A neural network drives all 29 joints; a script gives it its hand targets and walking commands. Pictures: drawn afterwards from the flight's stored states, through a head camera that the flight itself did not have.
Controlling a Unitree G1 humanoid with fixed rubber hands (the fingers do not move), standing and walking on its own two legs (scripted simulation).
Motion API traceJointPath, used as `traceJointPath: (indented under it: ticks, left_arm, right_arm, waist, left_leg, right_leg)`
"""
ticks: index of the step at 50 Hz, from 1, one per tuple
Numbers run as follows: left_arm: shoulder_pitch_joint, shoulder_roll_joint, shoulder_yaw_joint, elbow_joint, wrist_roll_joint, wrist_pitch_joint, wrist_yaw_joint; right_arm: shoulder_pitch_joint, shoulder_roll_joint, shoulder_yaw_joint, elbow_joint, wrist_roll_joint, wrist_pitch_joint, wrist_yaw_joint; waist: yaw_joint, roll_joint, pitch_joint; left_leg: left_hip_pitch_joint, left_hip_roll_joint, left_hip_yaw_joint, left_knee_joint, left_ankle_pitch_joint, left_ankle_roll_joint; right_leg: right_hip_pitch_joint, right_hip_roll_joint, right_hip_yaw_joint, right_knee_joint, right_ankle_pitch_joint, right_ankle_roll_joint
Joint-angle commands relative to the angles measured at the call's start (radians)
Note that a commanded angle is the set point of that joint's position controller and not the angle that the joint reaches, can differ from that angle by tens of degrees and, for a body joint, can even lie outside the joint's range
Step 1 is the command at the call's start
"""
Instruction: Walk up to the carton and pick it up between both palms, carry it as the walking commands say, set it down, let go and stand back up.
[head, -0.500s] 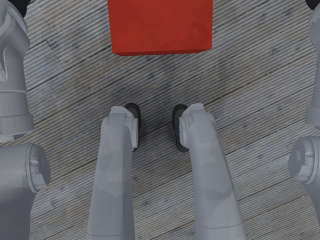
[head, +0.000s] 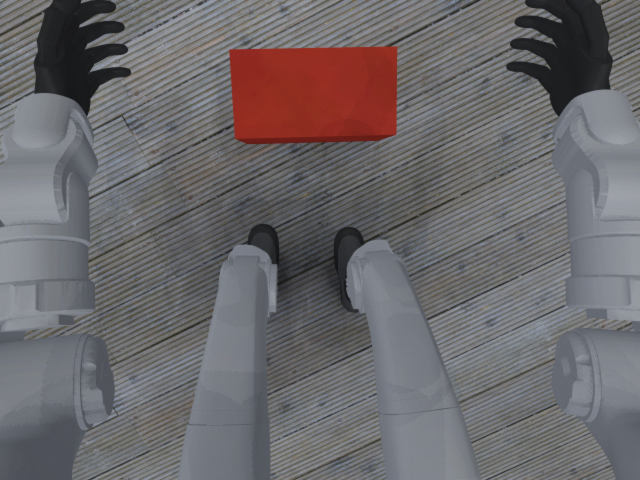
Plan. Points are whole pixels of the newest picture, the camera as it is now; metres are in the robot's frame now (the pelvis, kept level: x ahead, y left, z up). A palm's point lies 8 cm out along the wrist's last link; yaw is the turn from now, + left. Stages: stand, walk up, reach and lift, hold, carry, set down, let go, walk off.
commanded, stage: let go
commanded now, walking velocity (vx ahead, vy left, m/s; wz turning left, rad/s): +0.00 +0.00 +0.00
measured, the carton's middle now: (313, 101) +0.52 -0.01 -0.56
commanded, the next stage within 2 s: stand in 1.12 s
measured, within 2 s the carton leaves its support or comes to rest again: neither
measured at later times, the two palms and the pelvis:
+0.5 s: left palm out of the picture +0.30 +0.22 +0.02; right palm out of the picture +0.28 -0.24 +0.01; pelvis +0.06 -0.01 +0.09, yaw +0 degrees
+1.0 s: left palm out of the picture +0.25 +0.24 +0.05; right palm out of the picture +0.27 -0.22 +0.05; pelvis +0.11 +0.01 +0.12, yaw +0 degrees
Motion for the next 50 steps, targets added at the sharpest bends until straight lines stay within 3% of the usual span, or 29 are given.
traceJointPath:
  ticks: [1, 3, 5, 7, 9, 11, 12, 13, 14, 15, 17, 19, 20, 22, 23, 24, 30, 31, 32, 33, 35, 36, 37, 41, 44, 45, 46, 49, 50]
  left_arm:
    - [0.233, 0.235, 0.075, -0.517, 0.064, 0.005, 0.051]
    - [0.283, 0.172, 0.064, -0.490, 0.044, -0.006, 0.043]
    - [0.361, 0.171, 0.073, -0.520, 0.071, -0.033, 0.036]
    - [0.365, 0.137, 0.059, -0.472, 0.077, -0.062, 0.033]
    - [0.476, 0.086, 0.031, -0.432, 0.090, -0.101, 0.019]
    - [0.539, 0.061, 0.017, -0.412, 0.096, -0.134, 0.014]
    - [0.601, 0.061, 0.013, -0.349, 0.109, -0.148, 0.010]
    - [0.679, -0.007, -0.011, -0.263, 0.104, -0.161, 0.003]
    - [0.726, -0.033, -0.043, -0.234, 0.097, -0.173, -0.003]
    - [0.732, -0.068, -0.045, -0.170, 0.090, -0.178, -0.016]
    - [0.685, -0.067, -0.025, -0.125, 0.100, -0.198, -0.034]
    - [0.704, -0.075, -0.042, -0.068, 0.112, -0.217, -0.035]
    - [0.771, -0.059, -0.033, -0.040, 0.144, -0.231, -0.037]
    - [0.881, -0.069, -0.010, -0.051, 0.171, -0.255, -0.050]
    - [0.970, -0.064, 0.014, -0.075, 0.206, -0.266, -0.052]
    - [0.977, -0.099, -0.010, -0.065, 0.190, -0.266, -0.057]
    - [1.075, -0.122, -0.031, -0.182, 0.195, -0.300, -0.066]
    - [1.038, -0.123, -0.036, -0.233, 0.209, -0.313, -0.056]
    - [1.050, -0.123, -0.044, -0.258, 0.198, -0.318, -0.062]
    - [1.067, -0.114, -0.050, -0.266, 0.203, -0.318, -0.061]
    - [1.076, -0.126, -0.059, -0.271, 0.195, -0.303, -0.051]
    - [1.055, -0.112, -0.063, -0.295, 0.202, -0.308, -0.046]
    - [1.145, -0.132, -0.048, -0.239, 0.205, -0.288, -0.044]
    - [1.059, -0.136, -0.081, -0.243, 0.158, -0.251, -0.052]
    - [1.071, -0.130, -0.089, -0.246, 0.158, -0.232, -0.057]
    - [1.070, -0.128, -0.102, -0.252, 0.143, -0.228, -0.063]
    - [1.060, -0.134, -0.107, -0.261, 0.141, -0.240, -0.064]
    - [1.124, -0.126, -0.092, -0.203, 0.164, -0.225, -0.051]
    - [1.149, -0.139, -0.102, -0.176, 0.154, -0.220, -0.049]
  right_arm:
    - [0.215, -0.307, -0.041, -0.522, -0.036, -0.017, 0.005]
    - [0.263, -0.212, -0.001, -0.439, -0.034, -0.023, 0.007]
    - [0.323, -0.164, -0.002, -0.493, -0.047, -0.046, 0.009]
    - [0.376, -0.115, -0.021, -0.405, -0.052, -0.073, 0.016]
    - [0.521, -0.071, -0.013, -0.291, -0.089, -0.097, 0.021]
    - [0.571, -0.059, -0.001, -0.314, -0.103, -0.134, 0.034]
    - [0.620, -0.017, 0.046, -0.287, -0.083, -0.147, 0.037]
    - [0.673, 0.028, 0.078, -0.232, -0.102, -0.166, 0.045]
    - [0.718, 0.036, 0.088, -0.202, -0.098, -0.182, 0.053]
    - [0.681, 0.053, 0.109, -0.184, -0.100, -0.196, 0.061]
    - [0.627, 0.058, 0.105, -0.133, -0.127, -0.209, 0.067]
    - [0.695, 0.075, 0.111, -0.071, -0.142, -0.230, 0.064]
    - [0.722, 0.084, 0.127, -0.065, -0.134, -0.243, 0.062]
    - [0.824, 0.097, 0.114, -0.088, -0.166, -0.269, 0.051]
    - [0.916, 0.100, 0.126, -0.101, -0.181, -0.279, 0.048]
    - [0.926, 0.107, 0.120, -0.101, -0.182, -0.283, 0.045]
    - [1.011, 0.096, 0.090, -0.182, -0.213, -0.320, 0.033]
    - [1.009, 0.103, 0.093, -0.181, -0.217, -0.327, 0.037]
    - [1.026, 0.103, 0.099, -0.204, -0.215, -0.330, 0.035]
    - [1.000, 0.117, 0.112, -0.210, -0.210, -0.334, 0.041]
    - [1.041, 0.110, 0.088, -0.155, -0.217, -0.317, 0.044]
    - [1.047, 0.120, 0.114, -0.163, -0.203, -0.316, 0.054]
    - [1.084, 0.117, 0.101, -0.139, -0.222, -0.301, 0.061]
    - [1.025, 0.109, 0.094, -0.130, -0.207, -0.266, 0.073]
    - [1.030, 0.106, 0.074, -0.116, -0.215, -0.251, 0.074]
    - [1.009, 0.100, 0.098, -0.156, -0.205, -0.248, 0.081]
    - [1.013, 0.094, 0.076, -0.153, -0.206, -0.254, 0.075]
    - [1.075, 0.098, 0.101, -0.091, -0.211, -0.216, 0.077]
    - [1.103, 0.092, 0.101, -0.062, -0.205, -0.201, 0.068]
  waist:
    - [0.009, 0.020, -2.459]
    - [0.003, -0.003, -2.176]
    - [0.000, -0.033, -2.019]
    - [-0.004, 0.068, -1.832]
    - [-0.007, 0.099, -1.663]
    - [-0.017, 0.064, -1.554]
    - [0.013, 0.083, -1.505]
    - [-0.002, 0.004, -1.291]
    - [-0.008, 0.040, -1.210]
    - [-0.012, -0.002, -1.083]
    - [-0.008, 0.000, -0.926]
    - [0.005, 0.008, -0.779]
    - [0.058, -0.009, -0.711]
    - [0.059, -0.063, -0.685]
    - [0.073, -0.091, -0.695]
    - [0.038, -0.128, -0.648]
    - [0.015, -0.069, -0.606]
    - [0.025, -0.013, -0.609]
    - [0.017, -0.031, -0.583]
    - [0.046, -0.034, -0.582]
    - [0.024, 0.044, -0.533]
    - [0.047, 0.092, -0.575]
    - [0.037, 0.073, -0.538]
    - [0.014, 0.055, -0.480]
    - [0.010, 0.083, -0.479]
    - [0.031, 0.054, -0.515]
    - [0.010, 0.049, -0.524]
    - [0.049, 0.051, -0.538]
    - [0.021, 0.044, -0.515]
  left_leg:
    - [1.052, -0.022, -0.003, -0.112, 0.497, 0.024]
    - [0.890, -0.035, 0.009, -0.148, 0.378, 0.025]
    - [0.841, -0.033, 0.023, -0.184, 0.289, 0.039]
    - [0.857, -0.015, 0.003, -0.235, 0.229, 0.029]
    - [0.877, -0.009, 0.004, -0.289, 0.200, 0.024]
    - [0.891, 0.001, -0.009, -0.319, 0.177, 0.025]
    - [0.895, -0.004, 0.006, -0.336, 0.144, 0.030]
    - [0.827, 0.002, -0.004, -0.376, 0.100, 0.035]
    - [0.857, 0.010, -0.006, -0.397, 0.091, 0.028]
    - [0.801, 0.013, -0.008, -0.429, 0.032, 0.028]
    - [0.755, 0.006, 0.019, -0.456, -0.089, 0.027]
    - [0.794, 0.009, 0.026, -0.485, -0.135, 0.010]
    - [0.826, 0.005, 0.033, -0.522, -0.142, 0.008]
    - [0.965, -0.019, 0.039, -0.544, -0.097, 0.007]
    - [1.012, -0.030, 0.032, -0.550, -0.005, 0.006]
    - [1.060, -0.034, 0.025, -0.569, 0.016, 0.006]
    - [1.220, -0.027, 0.044, -0.683, 0.157, 0.010]
    - [1.228, -0.019, 0.037, -0.696, 0.193, 0.010]
    - [1.221, -0.022, 0.042, -0.695, 0.194, 0.004]
    - [1.249, -0.022, 0.039, -0.706, 0.215, 0.002]
    - [1.271, -0.003, 0.030, -0.726, 0.210, -0.014]
    - [1.280, 0.000, 0.034, -0.727, 0.231, -0.012]
    - [1.274, 0.002, 0.025, -0.753, 0.219, -0.022]
    - [1.250, 0.017, 0.024, -0.762, 0.088, -0.011]
    - [1.265, 0.025, 0.007, -0.770, 0.135, -0.010]
    - [1.264, 0.021, 0.004, -0.758, 0.161, 0.001]
    - [1.267, 0.029, -0.005, -0.753, 0.244, -0.006]
    - [1.307, 0.027, -0.007, -0.748, 0.321, -0.010]
    - [1.303, 0.027, -0.010, -0.744, 0.377, -0.016]
  right_leg:
    - [0.967, 0.011, 0.043, -0.169, 0.573, 0.043]
    - [0.925, -0.010, 0.061, -0.205, 0.516, 0.043]
    - [0.963, -0.013, 0.069, -0.255, 0.456, 0.051]
    - [0.887, -0.029, 0.073, -0.292, 0.378, 0.042]
    - [0.863, -0.028, 0.068, -0.337, 0.305, 0.039]
    - [0.854, -0.030, 0.075, -0.375, 0.264, 0.037]
    - [0.902, -0.040, 0.074, -0.395, 0.223, 0.044]
    - [0.851, -0.039, 0.073, -0.429, 0.187, 0.050]
    - [0.832, -0.045, 0.085, -0.459, 0.159, 0.044]
    - [0.796, -0.046, 0.073, -0.486, 0.103, 0.050]
    - [0.803, -0.058, 0.077, -0.540, -0.044, 0.051]
    - [0.758, -0.068, 0.073, -0.603, -0.151, 0.042]
    - [0.741, -0.069, 0.059, -0.641, -0.180, 0.041]
    - [0.795, -0.101, 0.085, -0.725, -0.205, 0.023]
    - [0.826, -0.109, 0.113, -0.768, -0.145, 0.024]
    - [0.806, -0.117, 0.114, -0.804, -0.150, 0.024]
    - [0.977, -0.098, 0.077, -0.855, 0.166, 0.034]
    - [0.996, -0.082, 0.053, -0.841, 0.177, 0.036]
    - [1.024, -0.097, 0.067, -0.854, 0.198, 0.032]
    - [1.021, -0.088, 0.049, -0.857, 0.194, 0.037]
    - [1.022, -0.081, 0.039, -0.854, 0.189, 0.029]
    - [1.038, -0.065, 0.021, -0.837, 0.214, 0.037]
    - [1.064, -0.063, 0.029, -0.850, 0.204, 0.028]
    - [1.042, -0.058, 0.031, -0.845, 0.088, 0.014]
    - [1.067, -0.049, 0.031, -0.837, 0.135, 0.012]
    - [1.080, -0.044, 0.026, -0.834, 0.157, 0.015]
    - [1.085, -0.035, 0.028, -0.814, 0.229, 0.011]
    - [1.086, -0.029, 0.021, -0.813, 0.266, 0.027]
    - [1.088, -0.031, 0.024, -0.801, 0.326, 0.031]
